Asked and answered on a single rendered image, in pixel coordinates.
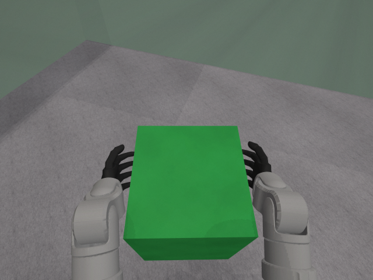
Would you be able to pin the robot right forearm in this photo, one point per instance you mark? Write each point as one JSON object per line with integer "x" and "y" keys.
{"x": 285, "y": 229}

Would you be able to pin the carton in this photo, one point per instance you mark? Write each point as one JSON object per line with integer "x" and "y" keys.
{"x": 189, "y": 197}

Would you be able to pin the left robot hand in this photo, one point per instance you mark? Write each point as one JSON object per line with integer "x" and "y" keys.
{"x": 113, "y": 168}

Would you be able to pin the right robot hand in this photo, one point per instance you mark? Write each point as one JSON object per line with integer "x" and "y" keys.
{"x": 260, "y": 163}

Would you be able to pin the robot left forearm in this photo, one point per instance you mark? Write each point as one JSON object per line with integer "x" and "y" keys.
{"x": 95, "y": 232}

